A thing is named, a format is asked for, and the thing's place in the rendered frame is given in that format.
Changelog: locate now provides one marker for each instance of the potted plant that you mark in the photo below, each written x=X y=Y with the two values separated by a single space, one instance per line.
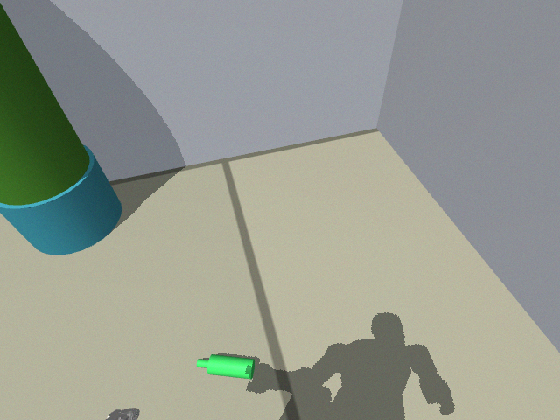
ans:
x=52 y=189

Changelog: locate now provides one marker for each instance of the bottle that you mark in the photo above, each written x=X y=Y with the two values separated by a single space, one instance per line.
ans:
x=228 y=366

